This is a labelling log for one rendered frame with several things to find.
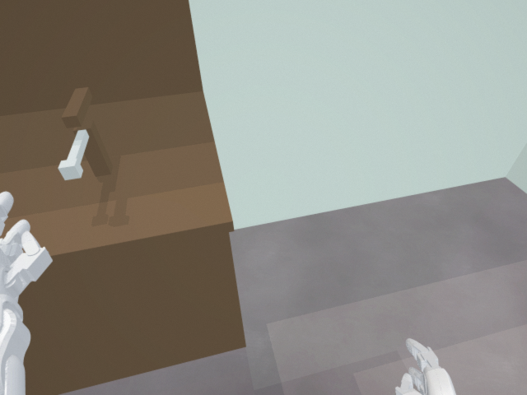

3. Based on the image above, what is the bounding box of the robot left hand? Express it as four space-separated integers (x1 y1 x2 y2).
0 192 53 303

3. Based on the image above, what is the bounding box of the left robot forearm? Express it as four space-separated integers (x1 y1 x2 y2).
0 294 30 395

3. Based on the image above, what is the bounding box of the tap lever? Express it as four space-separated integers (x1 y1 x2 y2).
58 129 89 180

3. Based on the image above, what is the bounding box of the counter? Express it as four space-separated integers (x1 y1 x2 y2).
0 0 246 395

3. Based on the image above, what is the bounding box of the robot right hand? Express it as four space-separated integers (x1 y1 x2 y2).
395 338 456 395

